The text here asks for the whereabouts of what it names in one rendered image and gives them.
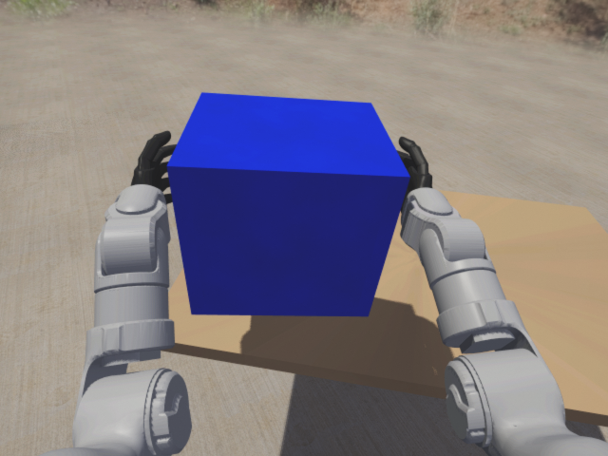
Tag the table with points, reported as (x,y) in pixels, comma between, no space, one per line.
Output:
(551,261)

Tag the right robot forearm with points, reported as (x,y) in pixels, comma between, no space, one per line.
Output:
(474,314)

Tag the robot right hand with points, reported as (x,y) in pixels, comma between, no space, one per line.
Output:
(416,164)

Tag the carton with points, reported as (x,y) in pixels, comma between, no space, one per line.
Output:
(284,206)

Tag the left robot upper arm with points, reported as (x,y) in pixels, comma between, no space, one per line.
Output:
(141,413)

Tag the robot left hand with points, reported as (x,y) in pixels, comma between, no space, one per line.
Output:
(150,167)

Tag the left robot forearm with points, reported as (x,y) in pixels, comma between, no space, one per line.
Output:
(131,277)

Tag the right robot upper arm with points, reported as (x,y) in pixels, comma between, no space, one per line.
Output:
(507,403)

